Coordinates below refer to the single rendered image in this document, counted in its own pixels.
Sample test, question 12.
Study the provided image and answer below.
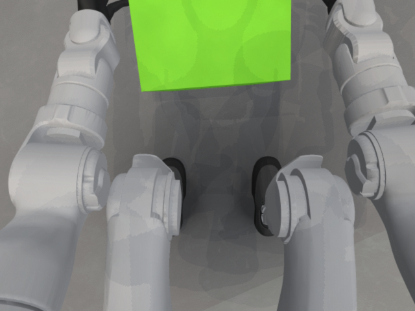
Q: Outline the robot left forearm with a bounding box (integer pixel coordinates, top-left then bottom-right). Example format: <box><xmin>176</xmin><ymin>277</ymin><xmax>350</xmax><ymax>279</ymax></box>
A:
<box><xmin>8</xmin><ymin>9</ymin><xmax>120</xmax><ymax>204</ymax></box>

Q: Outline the robot right forearm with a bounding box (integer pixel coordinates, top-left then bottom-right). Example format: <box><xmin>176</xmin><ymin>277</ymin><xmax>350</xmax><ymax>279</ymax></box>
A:
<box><xmin>323</xmin><ymin>0</ymin><xmax>415</xmax><ymax>137</ymax></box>

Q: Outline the carton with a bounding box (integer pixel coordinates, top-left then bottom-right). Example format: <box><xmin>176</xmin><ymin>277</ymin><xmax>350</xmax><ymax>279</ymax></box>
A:
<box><xmin>128</xmin><ymin>0</ymin><xmax>291</xmax><ymax>91</ymax></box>

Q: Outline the left robot upper arm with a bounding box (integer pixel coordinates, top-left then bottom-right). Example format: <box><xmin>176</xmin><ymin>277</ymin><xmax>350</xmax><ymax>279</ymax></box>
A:
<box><xmin>0</xmin><ymin>143</ymin><xmax>110</xmax><ymax>311</ymax></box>

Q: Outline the robot right hand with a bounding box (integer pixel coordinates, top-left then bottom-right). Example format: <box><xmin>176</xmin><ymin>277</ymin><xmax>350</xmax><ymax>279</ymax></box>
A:
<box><xmin>323</xmin><ymin>0</ymin><xmax>336</xmax><ymax>15</ymax></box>

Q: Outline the right robot upper arm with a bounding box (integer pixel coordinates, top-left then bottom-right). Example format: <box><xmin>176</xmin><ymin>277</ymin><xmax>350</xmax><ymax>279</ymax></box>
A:
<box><xmin>344</xmin><ymin>124</ymin><xmax>415</xmax><ymax>304</ymax></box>

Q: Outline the right robot foot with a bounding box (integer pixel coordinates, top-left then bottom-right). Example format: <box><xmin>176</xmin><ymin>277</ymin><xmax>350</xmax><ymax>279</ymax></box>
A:
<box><xmin>252</xmin><ymin>156</ymin><xmax>281</xmax><ymax>236</ymax></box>

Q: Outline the left robot shin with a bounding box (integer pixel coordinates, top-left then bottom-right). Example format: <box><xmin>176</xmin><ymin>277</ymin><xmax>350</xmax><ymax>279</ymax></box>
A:
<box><xmin>106</xmin><ymin>154</ymin><xmax>172</xmax><ymax>225</ymax></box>

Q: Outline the robot left hand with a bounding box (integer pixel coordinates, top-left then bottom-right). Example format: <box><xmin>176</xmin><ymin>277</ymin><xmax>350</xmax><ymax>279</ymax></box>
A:
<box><xmin>77</xmin><ymin>0</ymin><xmax>129</xmax><ymax>25</ymax></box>

